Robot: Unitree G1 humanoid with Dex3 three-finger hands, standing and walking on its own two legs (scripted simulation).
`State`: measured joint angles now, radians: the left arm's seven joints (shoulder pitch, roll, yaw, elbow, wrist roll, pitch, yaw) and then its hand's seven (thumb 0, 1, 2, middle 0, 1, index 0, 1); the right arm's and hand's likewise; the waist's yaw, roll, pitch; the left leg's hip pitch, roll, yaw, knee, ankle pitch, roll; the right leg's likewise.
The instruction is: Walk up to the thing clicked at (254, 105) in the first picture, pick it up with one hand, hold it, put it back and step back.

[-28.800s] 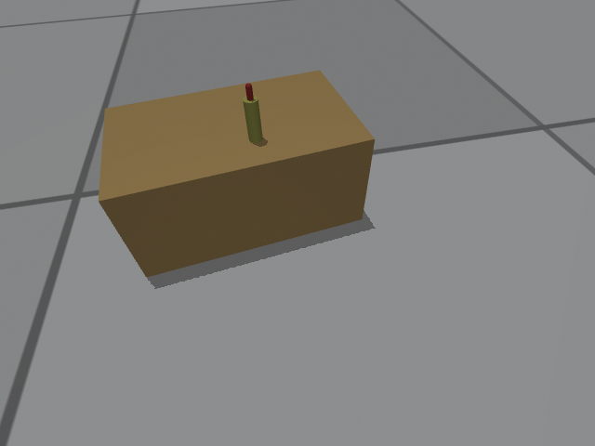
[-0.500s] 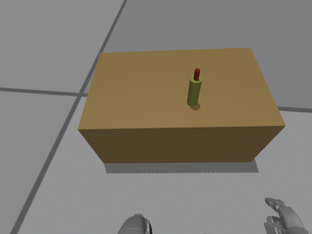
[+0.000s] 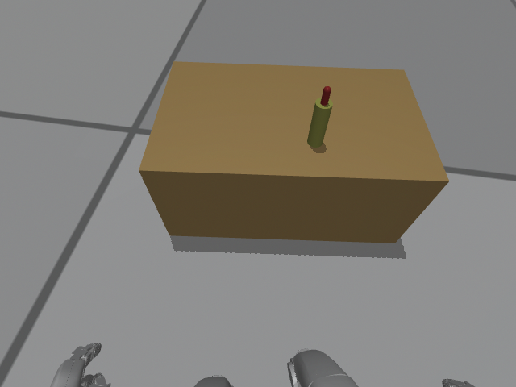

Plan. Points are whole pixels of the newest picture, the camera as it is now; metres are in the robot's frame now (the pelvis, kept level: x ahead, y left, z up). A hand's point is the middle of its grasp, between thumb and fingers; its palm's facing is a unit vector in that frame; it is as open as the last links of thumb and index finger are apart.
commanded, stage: step back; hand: right
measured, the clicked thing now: (320, 117) +0.86 -0.18 -0.20
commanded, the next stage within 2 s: stand in 1.72 s
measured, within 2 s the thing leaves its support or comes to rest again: neither
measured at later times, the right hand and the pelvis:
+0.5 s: hand out of the picture -0.06 -0.27 -0.16, palm faces -0.10 +0.91 -0.40, open 7.4 cm; pelvis -0.16 +0.00 -0.01, yaw +2 degrees
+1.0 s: hand out of the picture -0.19 -0.28 -0.15, palm faces -0.01 +0.92 -0.38, open 7.4 cm; pelvis -0.27 -0.01 +0.00, yaw -3 degrees
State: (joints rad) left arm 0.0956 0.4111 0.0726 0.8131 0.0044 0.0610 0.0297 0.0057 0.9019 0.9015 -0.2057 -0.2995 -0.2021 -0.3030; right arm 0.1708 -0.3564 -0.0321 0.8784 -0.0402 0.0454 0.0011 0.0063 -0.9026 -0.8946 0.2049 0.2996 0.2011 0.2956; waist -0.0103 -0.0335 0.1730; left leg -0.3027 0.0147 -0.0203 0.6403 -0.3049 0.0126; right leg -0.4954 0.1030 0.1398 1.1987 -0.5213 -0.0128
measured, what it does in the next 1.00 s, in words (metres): walks backwards: right foot, then left foot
